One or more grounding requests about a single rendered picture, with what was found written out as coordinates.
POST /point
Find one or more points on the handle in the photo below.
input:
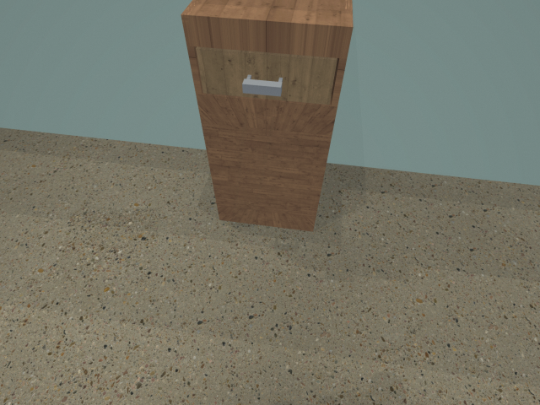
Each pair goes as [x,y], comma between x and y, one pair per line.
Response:
[262,87]

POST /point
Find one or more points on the drawer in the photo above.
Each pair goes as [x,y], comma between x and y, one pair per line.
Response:
[305,78]

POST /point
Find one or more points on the cabinet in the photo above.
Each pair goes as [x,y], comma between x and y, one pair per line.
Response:
[267,158]

